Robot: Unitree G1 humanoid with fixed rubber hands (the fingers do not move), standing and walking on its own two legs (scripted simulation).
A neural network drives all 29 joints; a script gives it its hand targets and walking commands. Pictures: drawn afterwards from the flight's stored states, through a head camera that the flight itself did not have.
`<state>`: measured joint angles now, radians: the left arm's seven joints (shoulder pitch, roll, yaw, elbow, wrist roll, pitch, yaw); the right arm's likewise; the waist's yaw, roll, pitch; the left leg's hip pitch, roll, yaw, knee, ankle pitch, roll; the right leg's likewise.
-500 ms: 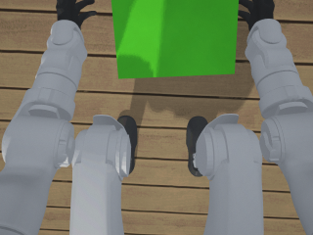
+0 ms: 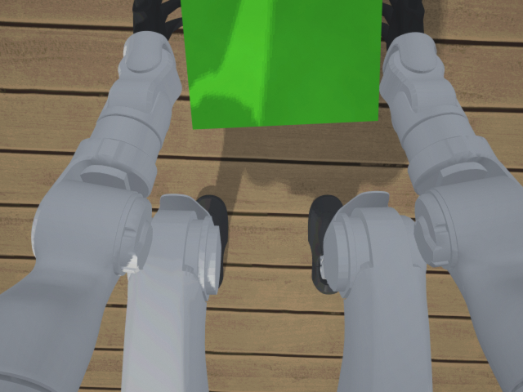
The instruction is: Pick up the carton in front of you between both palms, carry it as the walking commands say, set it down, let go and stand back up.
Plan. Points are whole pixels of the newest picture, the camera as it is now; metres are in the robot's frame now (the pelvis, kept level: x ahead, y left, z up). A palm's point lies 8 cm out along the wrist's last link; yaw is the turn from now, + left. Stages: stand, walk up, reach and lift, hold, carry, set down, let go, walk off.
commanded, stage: reach and lift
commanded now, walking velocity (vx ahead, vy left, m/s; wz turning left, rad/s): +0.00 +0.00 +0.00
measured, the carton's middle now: (277, 53) +0.50 -0.02 -0.25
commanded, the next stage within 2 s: none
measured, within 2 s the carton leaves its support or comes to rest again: leaves its support in 0.20 s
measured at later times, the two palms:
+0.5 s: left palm (107, 18) +0.49 +0.13 -0.05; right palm (469, 17) +0.49 -0.17 -0.05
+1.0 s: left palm out of the picture +0.47 +0.13 +0.11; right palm out of the picture +0.46 -0.17 +0.10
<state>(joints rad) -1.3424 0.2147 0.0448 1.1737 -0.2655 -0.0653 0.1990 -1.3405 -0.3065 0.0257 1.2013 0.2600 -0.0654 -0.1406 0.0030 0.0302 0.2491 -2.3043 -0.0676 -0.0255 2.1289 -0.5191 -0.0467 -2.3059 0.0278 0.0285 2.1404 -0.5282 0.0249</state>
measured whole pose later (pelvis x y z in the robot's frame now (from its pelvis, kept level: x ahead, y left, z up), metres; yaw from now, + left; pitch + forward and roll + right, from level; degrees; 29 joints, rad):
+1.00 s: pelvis +0.03 +0.00 +0.17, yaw -2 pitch +38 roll +0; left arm -0.77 -0.06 0.39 0.64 0.10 0.27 0.10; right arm -0.77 0.00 -0.33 0.66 -0.11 0.29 -0.07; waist 0.00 0.02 -0.21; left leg -1.77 -0.13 -0.09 1.63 -0.53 -0.05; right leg -1.77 0.11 0.09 1.63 -0.52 0.05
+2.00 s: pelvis +0.11 +0.00 +0.40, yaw -2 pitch +0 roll +0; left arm -0.24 -0.15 0.25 0.40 0.22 0.54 0.03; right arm -0.22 0.14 -0.23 0.38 -0.22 0.56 -0.03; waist 0.00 0.00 -0.10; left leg -0.22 -0.06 -0.15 0.48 -0.25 0.00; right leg -0.23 0.05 0.14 0.47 -0.24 0.01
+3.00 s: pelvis +0.12 +0.00 +0.40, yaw -2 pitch -5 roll +0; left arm -0.25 -0.15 0.23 0.28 0.27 0.69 0.00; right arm -0.23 0.14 -0.20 0.26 -0.26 0.71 -0.01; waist 0.00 0.00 -0.02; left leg -0.08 -0.05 -0.14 0.38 -0.21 0.00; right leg -0.08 0.05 0.13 0.37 -0.20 0.00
